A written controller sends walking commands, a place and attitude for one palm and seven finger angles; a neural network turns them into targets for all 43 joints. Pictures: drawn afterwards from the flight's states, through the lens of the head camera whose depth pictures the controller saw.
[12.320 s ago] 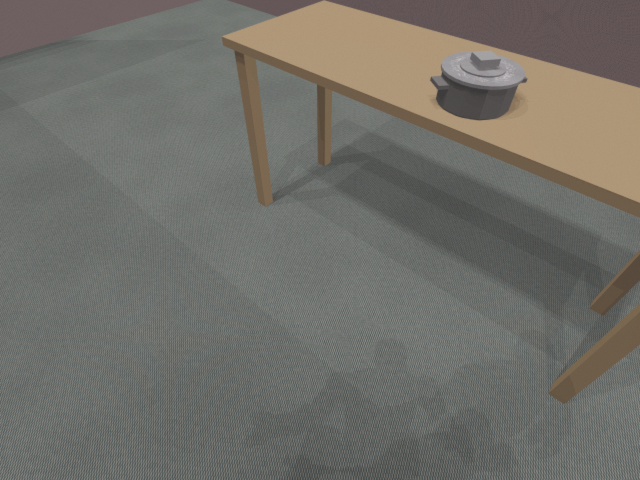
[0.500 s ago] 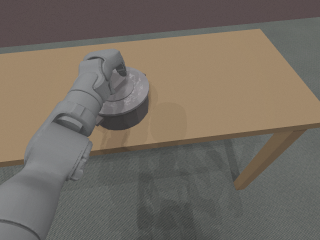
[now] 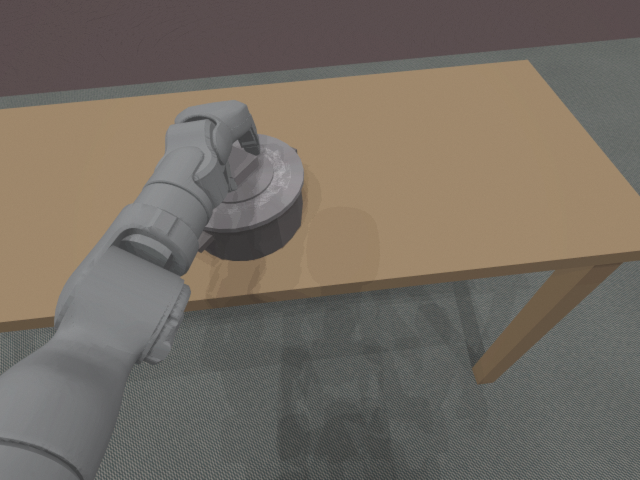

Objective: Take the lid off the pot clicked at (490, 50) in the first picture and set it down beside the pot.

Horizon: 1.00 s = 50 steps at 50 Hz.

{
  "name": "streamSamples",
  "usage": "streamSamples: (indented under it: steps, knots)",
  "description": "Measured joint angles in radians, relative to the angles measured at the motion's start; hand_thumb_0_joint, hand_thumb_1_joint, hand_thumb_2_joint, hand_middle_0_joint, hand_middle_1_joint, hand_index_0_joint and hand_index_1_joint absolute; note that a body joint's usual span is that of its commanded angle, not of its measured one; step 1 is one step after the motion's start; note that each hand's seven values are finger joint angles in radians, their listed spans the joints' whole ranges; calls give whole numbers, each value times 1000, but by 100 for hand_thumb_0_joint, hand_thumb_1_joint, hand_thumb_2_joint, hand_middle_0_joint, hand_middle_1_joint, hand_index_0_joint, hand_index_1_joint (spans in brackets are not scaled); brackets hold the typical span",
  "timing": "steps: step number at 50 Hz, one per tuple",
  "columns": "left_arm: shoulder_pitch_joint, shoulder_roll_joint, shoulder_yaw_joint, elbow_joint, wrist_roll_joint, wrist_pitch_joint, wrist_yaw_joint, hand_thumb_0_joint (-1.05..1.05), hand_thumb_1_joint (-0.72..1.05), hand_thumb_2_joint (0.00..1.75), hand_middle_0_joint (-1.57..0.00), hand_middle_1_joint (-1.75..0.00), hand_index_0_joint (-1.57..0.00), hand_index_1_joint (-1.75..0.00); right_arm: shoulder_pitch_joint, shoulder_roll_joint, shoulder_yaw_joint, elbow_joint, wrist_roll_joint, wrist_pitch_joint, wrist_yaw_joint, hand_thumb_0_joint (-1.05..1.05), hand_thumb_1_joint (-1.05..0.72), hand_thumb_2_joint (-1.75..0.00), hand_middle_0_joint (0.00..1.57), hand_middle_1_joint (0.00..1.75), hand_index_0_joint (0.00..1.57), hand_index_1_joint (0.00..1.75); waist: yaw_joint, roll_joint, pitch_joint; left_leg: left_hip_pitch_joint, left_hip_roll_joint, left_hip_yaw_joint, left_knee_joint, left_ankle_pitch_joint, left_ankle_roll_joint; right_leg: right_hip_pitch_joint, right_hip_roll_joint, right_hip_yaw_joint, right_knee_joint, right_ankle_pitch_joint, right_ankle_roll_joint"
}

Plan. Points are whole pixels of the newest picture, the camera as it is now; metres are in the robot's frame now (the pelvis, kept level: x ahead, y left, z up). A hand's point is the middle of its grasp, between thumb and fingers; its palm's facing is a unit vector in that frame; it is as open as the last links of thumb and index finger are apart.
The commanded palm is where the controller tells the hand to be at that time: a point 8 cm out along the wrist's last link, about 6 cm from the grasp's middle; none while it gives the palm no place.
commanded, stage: close the fingers and squeeze the knob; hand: left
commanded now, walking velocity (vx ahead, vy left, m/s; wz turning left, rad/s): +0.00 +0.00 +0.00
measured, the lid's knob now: (233, 165) +0.52 +0.09 +0.10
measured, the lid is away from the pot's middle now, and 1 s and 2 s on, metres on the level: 0.00 0.00 0.01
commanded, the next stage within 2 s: lift the lid straight up in 1.46 s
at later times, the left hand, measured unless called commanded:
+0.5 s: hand (229, 167) +0.49 +0.09 +0.12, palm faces -0.39 -0.07 -0.92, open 9.2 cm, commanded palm +0.49 +0.10 +0.17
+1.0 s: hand (227, 169) +0.49 +0.09 +0.12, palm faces -0.38 -0.08 -0.92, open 8.8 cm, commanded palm +0.49 +0.10 +0.17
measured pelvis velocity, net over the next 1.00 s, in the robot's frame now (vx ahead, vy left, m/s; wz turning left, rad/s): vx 0.00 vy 0.00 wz -0.01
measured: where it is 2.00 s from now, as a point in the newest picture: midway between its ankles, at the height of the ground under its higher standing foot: outside the picture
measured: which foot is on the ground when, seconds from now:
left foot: down 0.00-1.00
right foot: down 0.00-1.00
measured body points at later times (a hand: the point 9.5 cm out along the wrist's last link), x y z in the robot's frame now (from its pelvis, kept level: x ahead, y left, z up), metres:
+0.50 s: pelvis +0.00 +0.00 +0.00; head +0.06 -0.03 +0.45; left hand +0.51 +0.09 +0.17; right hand +0.04 -0.27 -0.14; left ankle -0.02 +0.11 -0.74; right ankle -0.02 -0.15 -0.74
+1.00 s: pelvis +0.00 +0.00 +0.00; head +0.05 -0.03 +0.45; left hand +0.50 +0.09 +0.17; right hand +0.06 -0.27 -0.14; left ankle -0.02 +0.11 -0.74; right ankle -0.02 -0.15 -0.74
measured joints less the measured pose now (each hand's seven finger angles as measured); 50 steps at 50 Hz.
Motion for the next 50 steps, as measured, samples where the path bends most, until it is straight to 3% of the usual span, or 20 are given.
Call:
streamSamples:
  steps: [3, 12, 20, 33, 50]
  knots:
    - [9, 6, 10, -10, -2, -7, -2, 0, -32, 146, -81, -14, -81, -14, 2, -4, -1, -3, 1, 4, -1, 0, -90, -90, 20, 30, 20, 30, 0, -1, 0, 2, 1, 2, -1, 0, 0, 2, 1, 2, -2, 1, 0]
    - [10, 5, 7, -8, 0, -6, 9, 0, -13, 111, -56, -61, -58, -62, 7, -6, -3, 0, 2, 2, -5, 0, -90, -90, 20, 30, 20, 30, -5, -3, 8, 1, 2, 2, 0, 1, 0, 1, 2, 2, -4, 4, 0]
    - [10, 9, -4, -1, 0, -6, 12, 0, -2, 100, -50, -82, -53, -84, 18, 1, -4, 6, 3, -4, -3, 0, -90, -90, 20, 30, 20, 30, -7, 0, 7, 0, 2, 3, -4, 1, 0, 1, 3, 3, -8, 5, 0]
    - [41, 6, 22, -29, -2, -16, 7, 0, 7, 92, -54, -98, -55, -98, 22, 4, -5, 5, 0, -4, -1, 0, -90, -90, 20, 30, 20, 30, -1, 5, 1, 16, 5, 7, -11, -1, 0, 16, 5, 6, -18, 5, 0]
    - [33, 2, 9, -32, 0, -3, 6, 0, 11, 80, -56, -98, -56, -98, -7, 0, -5, -9, 3, 3, -2, 0, -90, -90, 20, 30, 20, 30, 1, 0, 3, 12, 4, 5, -8, -1, 0, 12, 4, 5, -14, 5, 0]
